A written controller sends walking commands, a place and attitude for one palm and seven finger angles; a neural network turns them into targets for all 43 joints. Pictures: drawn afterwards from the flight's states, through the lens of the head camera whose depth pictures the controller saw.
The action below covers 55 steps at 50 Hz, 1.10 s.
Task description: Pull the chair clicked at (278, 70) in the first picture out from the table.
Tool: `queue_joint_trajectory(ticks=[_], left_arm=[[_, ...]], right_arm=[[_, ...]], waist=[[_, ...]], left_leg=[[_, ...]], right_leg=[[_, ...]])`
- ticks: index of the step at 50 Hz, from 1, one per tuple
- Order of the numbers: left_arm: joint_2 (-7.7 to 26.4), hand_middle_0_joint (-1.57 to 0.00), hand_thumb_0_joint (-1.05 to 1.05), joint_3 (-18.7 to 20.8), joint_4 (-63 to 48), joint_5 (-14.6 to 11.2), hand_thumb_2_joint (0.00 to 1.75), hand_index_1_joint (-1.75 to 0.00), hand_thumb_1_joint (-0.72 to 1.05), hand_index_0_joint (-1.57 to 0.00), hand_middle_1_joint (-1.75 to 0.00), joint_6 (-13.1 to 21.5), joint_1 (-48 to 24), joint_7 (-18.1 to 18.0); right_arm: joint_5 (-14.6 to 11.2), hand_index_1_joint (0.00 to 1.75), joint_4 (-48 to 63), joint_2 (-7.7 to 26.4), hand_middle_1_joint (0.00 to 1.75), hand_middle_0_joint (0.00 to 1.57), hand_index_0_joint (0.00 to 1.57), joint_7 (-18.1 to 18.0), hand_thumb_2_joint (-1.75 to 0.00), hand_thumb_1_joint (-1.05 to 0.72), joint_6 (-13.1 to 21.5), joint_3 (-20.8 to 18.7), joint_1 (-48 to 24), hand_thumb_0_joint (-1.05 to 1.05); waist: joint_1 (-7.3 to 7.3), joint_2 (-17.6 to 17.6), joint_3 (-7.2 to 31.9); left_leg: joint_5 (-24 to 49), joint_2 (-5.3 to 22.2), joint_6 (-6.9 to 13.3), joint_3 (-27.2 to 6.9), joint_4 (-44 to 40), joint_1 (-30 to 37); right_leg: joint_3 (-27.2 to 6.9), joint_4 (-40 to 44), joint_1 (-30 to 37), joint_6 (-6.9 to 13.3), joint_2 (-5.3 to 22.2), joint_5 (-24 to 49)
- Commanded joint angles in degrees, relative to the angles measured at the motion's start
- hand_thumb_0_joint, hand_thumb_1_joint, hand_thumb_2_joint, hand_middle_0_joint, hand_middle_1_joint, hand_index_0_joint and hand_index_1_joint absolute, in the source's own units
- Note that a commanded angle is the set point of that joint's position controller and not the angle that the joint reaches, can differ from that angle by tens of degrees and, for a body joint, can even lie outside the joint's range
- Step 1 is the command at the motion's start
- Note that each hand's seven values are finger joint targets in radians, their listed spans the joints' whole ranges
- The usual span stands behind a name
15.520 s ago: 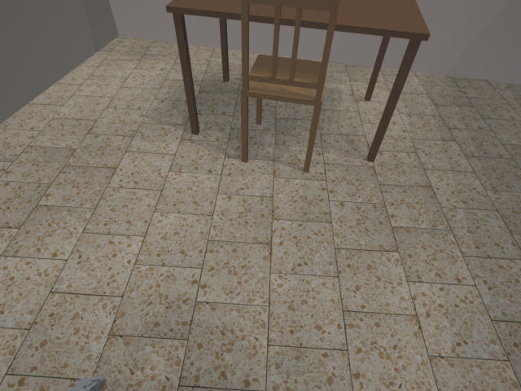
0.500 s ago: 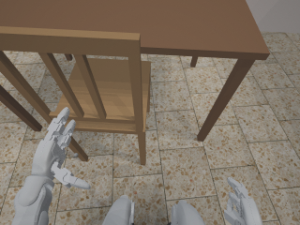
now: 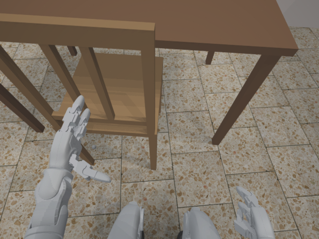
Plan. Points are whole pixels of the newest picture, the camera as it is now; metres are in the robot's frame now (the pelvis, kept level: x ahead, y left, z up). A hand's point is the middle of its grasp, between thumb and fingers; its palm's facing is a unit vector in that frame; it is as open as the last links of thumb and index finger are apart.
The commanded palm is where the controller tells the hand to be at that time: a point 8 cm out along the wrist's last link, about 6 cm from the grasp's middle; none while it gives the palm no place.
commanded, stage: aim the fingers beside a spindle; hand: left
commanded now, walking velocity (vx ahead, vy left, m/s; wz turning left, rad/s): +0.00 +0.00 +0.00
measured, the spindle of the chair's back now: (70, 87) +0.49 +0.28 +0.04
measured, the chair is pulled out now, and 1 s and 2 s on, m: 0.00 0.00 0.00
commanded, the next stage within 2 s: none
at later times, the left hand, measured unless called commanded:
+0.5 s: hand (104, 142) +0.34 +0.16 +0.02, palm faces -0.05 -1.00 -0.03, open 16.9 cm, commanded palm +0.31 +0.23 +0.03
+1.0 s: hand (99, 137) +0.34 +0.17 +0.03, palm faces -0.03 -1.00 -0.04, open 16.9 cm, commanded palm +0.31 +0.23 +0.02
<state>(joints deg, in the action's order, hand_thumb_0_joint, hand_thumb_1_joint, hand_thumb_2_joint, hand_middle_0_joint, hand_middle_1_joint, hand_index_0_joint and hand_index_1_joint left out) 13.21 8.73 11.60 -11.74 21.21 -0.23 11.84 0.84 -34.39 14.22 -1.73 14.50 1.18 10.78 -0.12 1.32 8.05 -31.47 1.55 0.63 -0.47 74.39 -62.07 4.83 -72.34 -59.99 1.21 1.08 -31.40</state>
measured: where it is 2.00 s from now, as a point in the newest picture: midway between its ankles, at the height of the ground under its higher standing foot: outside the picture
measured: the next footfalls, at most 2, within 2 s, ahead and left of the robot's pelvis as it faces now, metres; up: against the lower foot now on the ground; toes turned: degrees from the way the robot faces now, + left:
none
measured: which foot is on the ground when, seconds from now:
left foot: down 0.00-1.00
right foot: down 0.00-1.00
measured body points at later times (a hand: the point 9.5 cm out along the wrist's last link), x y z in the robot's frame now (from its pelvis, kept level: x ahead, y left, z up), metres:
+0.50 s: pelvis +0.00 -0.01 -0.01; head +0.11 +0.00 +0.42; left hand +0.33 +0.22 +0.02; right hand +0.16 -0.25 -0.11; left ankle +0.04 +0.11 -0.62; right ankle +0.03 -0.11 -0.62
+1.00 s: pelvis -0.01 +0.00 -0.01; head +0.10 +0.01 +0.43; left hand +0.34 +0.23 +0.03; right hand +0.16 -0.24 -0.11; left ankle +0.04 +0.11 -0.62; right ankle +0.03 -0.11 -0.62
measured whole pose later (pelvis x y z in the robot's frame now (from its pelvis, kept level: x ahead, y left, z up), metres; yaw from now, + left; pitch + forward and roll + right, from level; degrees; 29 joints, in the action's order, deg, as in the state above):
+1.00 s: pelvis -0.01 +0.00 -0.01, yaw -1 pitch +21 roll -2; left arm 13.5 10.6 21.1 -10.8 22.9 -8.9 11.9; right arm 0.8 -35.2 14.5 -1.4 11.5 0.7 10.9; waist -1.5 0.8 9.2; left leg -31.7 1.8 1.0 0.2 76.6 -65.8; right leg 4.0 -74.6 -64.1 1.0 0.8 -31.3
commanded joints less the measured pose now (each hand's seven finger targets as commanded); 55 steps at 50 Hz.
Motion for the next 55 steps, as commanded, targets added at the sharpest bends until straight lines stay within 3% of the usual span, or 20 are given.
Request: queue_joint_trajectory(ticks=[1,4,10,13,15,19,23,24,26,29,32,34,36,38,41,42,44,48,52,55], left_arm=[[5.97,-0.06,0.00,1.89,-7.56,0.07,0.30,-0.08,-0.50,-0.06,-0.08,2.39,-8.06,0.24],[6.98,-0.06,0.00,2.91,-7.58,-0.14,0.30,-0.08,-0.50,-0.06,-0.08,2.05,-10.25,0.01],[10.20,-0.06,0.00,6.64,-10.43,-0.27,0.30,-0.08,-0.50,-0.06,-0.08,6.13,-14.94,-1.64],[8.56,-0.06,0.00,5.27,-5.58,-0.15,0.30,-0.08,-0.50,-0.06,-0.08,6.47,-14.52,-0.98],[6.08,-0.06,0.00,2.16,-2.36,0.00,0.30,-0.08,-0.50,-0.06,-0.08,5.64,-15.71,0.03],[7.08,-0.06,0.00,2.55,0.83,-0.35,0.30,-0.08,-0.50,-0.06,-0.08,3.99,-19.42,1.58],[10.17,-0.06,0.00,6.49,-5.28,-1.37,0.30,-0.08,-0.50,-0.06,-0.08,5.08,-18.44,1.02],[13.10,-0.06,0.00,9.24,-6.84,-1.46,0.30,-0.08,-0.50,-0.06,-0.08,5.66,-17.42,0.33],[12.63,-0.06,0.00,9.67,-7.72,-1.56,0.30,-0.08,-0.50,-0.06,-0.08,6.35,-15.11,-0.36],[12.42,-0.06,0.00,9.95,-3.86,-1.16,0.30,-0.08,-0.50,-0.06,-0.08,6.19,-14.47,-0.73],[8.82,-0.06,0.00,6.73,2.88,-1.39,0.30,-0.08,-0.50,-0.06,-0.08,4.93,-13.76,1.19],[7.22,-0.06,0.00,4.42,4.51,-1.91,0.30,-0.08,-0.50,-0.06,-0.08,4.38,-16.92,3.07],[7.22,-0.06,0.00,3.08,2.56,-2.12,0.30,-0.08,-0.50,-0.06,-0.08,4.65,-20.97,4.42],[7.57,-0.06,0.00,2.63,-1.45,-2.39,0.30,-0.08,-0.50,-0.06,-0.08,5.62,-23.86,4.75],[9.50,-0.06,0.00,3.73,-7.93,-1.94,0.30,-0.08,-0.50,-0.06,-0.08,7.31,-24.99,2.96],[10.21,-0.06,0.00,4.78,-8.46,-1.64,0.30,-0.08,-0.50,-0.06,-0.08,7.57,-23.38,1.89],[11.86,-0.06,0.00,7.00,-6.87,-0.82,0.30,-0.08,-0.50,-0.06,-0.08,7.16,-21.09,-0.19],[10.58,-0.06,0.00,8.41,3.27,0.23,0.30,-0.08,-0.50,-0.06,-0.08,3.80,-13.83,-1.59],[8.82,-0.06,0.00,6.74,3.63,-0.42,0.30,-0.08,-0.50,-0.06,-0.08,2.75,-13.84,0.30],[7.22,-0.06,0.00,3.23,-5.58,-1.49,0.30,-0.08,-0.50,-0.06,-0.08,5.45,-19.68,1.86]], right_arm=[[-0.73,0.30,7.15,8.53,0.30,0.20,0.20,-0.73,-0.90,-0.90,2.39,-3.77,0.24,0.00],[-0.82,0.30,7.42,8.60,0.30,0.20,0.20,-0.87,-0.90,-0.90,2.02,-3.76,0.18,0.00],[-0.14,0.30,6.77,7.90,0.30,0.20,0.20,-0.77,-0.90,-0.90,1.65,-3.73,-0.45,0.00],[-0.27,0.30,5.81,8.06,0.30,0.20,0.20,-0.56,-0.90,-0.90,1.46,-3.74,-0.03,0.00],[-0.51,0.30,5.57,8.17,0.30,0.20,0.20,-0.62,-0.90,-0.90,1.44,-3.54,0.28,0.00],[-0.93,0.30,5.46,8.86,0.30,0.20,0.20,-1.11,-0.90,-0.90,1.33,-3.78,1.09,0.00],[-0.62,0.30,6.52,8.53,0.30,0.20,0.20,-0.89,-0.90,-0.90,1.18,-4.19,0.93,0.00],[-0.50,0.30,6.86,8.71,0.30,0.20,0.20,-0.86,-0.90,-0.90,1.04,-4.21,0.85,0.00],[-0.39,0.30,7.00,8.07,0.30,0.20,0.20,-0.44,-0.90,-0.90,0.62,-4.09,0.69,0.00],[-0.46,0.30,6.40,8.18,0.30,0.20,0.20,-0.39,-0.90,-0.90,0.01,-3.82,0.63,0.00],[-1.03,0.30,5.98,8.38,0.30,0.20,0.20,-0.53,-0.90,-0.90,-0.41,-3.49,0.55,0.00],[-1.45,0.30,5.97,8.79,0.30,0.20,0.20,-0.95,-0.90,-0.90,-0.10,-3.36,0.67,0.00],[-1.62,0.30,5.92,8.99,0.30,0.20,0.20,-1.35,-0.90,-0.90,0.44,-3.45,0.80,0.00],[-1.44,0.30,5.84,9.11,0.30,0.20,0.20,-1.61,-0.90,-0.90,1.14,-3.89,1.09,0.00],[-0.79,0.30,5.80,9.17,0.30,0.20,0.20,-1.39,-0.90,-0.90,1.78,-4.12,1.43,0.00],[-0.61,0.30,5.69,9.24,0.30,0.20,0.20,-1.21,-0.90,-0.90,1.79,-4.32,1.54,0.00],[-0.28,0.30,5.40,9.51,0.30,0.20,0.20,-0.93,-0.90,-0.90,1.51,-4.18,1.53,0.00],[-0.59,0.30,6.03,8.81,0.30,0.20,0.20,-0.26,-0.90,-0.90,-0.62,-3.69,0.47,0.00],[-1.06,0.30,7.58,8.74,0.30,0.20,0.20,-0.10,-0.90,-0.90,-1.44,-3.49,0.48,0.00],[-0.95,0.30,7.91,8.63,0.30,0.20,0.20,-0.33,-0.90,-0.90,-0.74,-3.83,0.58,0.00]], waist=[[-0.97,0.10,18.80],[-0.70,-0.81,19.86],[0.30,2.01,23.29],[-0.82,0.08,20.93],[-2.02,0.17,18.84],[-2.32,-1.35,19.87],[0.27,0.78,26.96],[1.17,1.85,28.58],[1.33,1.66,28.31],[-0.05,-0.67,23.66],[-1.80,-3.59,16.54],[-2.95,-3.60,14.84],[-2.84,-1.00,16.25],[-2.76,0.79,20.76],[-1.45,5.90,27.12],[-1.04,5.64,27.97],[-0.52,5.07,27.35],[-0.14,-1.41,19.53],[-0.29,-1.56,19.33],[-1.56,1.66,24.49]], left_leg=[[13.10,-1.81,-0.29,-2.85,-11.02,13.53],[13.07,-2.08,-0.08,-2.42,-10.31,12.15],[15.19,-2.32,-0.10,-1.70,-9.05,12.72],[13.00,-2.24,-0.01,-1.54,-8.42,10.60],[11.05,-2.32,0.23,-1.47,-8.03,9.15],[9.57,-2.32,0.42,-1.58,-7.37,7.48],[14.89,-2.52,0.12,-1.30,-7.68,11.47],[16.76,-2.52,0.07,-1.33,-7.72,12.19],[18.28,-2.55,0.01,-1.03,-8.06,13.03],[14.88,-2.51,0.32,-0.88,-7.86,9.04],[8.40,-2.47,0.39,-0.71,-7.77,4.61],[5.80,-2.42,0.58,-0.88,-7.25,3.78],[6.00,-2.26,0.48,-1.38,-7.33,5.38],[8.41,-2.05,0.46,-1.94,-7.38,9.46],[14.20,-1.88,-0.22,-3.16,-8.36,16.63],[15.52,-1.64,-0.49,-3.66,-8.70,18.30],[16.34,-1.62,-0.66,-4.00,-9.20,17.67],[10.35,-2.19,-0.22,-2.29,-9.86,9.02],[9.98,-2.43,0.09,-1.45,-9.30,7.66],[14.16,-2.07,0.05,-2.08,-8.49,12.88]], right_leg=[[-2.08,9.40,8.66,0.36,-2.38,11.87],[-2.50,9.15,9.77,0.39,-2.36,12.26],[-3.73,8.30,10.83,0.47,-2.26,14.29],[-3.78,8.50,9.62,0.31,-2.36,12.74],[-4.07,9.08,8.17,0.22,-2.26,11.10],[-4.57,9.28,8.00,0.27,-2.05,9.53],[-4.63,8.06,11.99,0.32,-1.96,15.09],[-4.64,7.57,13.01,0.47,-2.18,16.72],[-4.59,7.55,13.98,0.32,-2.22,18.71],[-4.79,8.27,12.87,0.08,-2.48,15.83],[-5.59,10.55,9.98,-0.23,-2.23,8.53],[-6.13,11.51,7.93,-0.14,-2.08,4.84],[-5.83,11.04,7.07,0.15,-1.93,4.95],[-4.90,9.96,6.71,0.30,-2.09,7.46],[-3.42,7.77,6.26,0.70,-2.27,11.62],[-2.88,7.38,5.52,0.69,-2.36,12.08],[-2.32,6.76,5.25,0.71,-2.52,12.21],[-2.58,8.36,7.48,0.34,-2.62,9.37],[-3.38,9.00,8.95,0.38,-2.59,9.92],[-3.15,7.98,8.90,0.43,-2.62,13.74]])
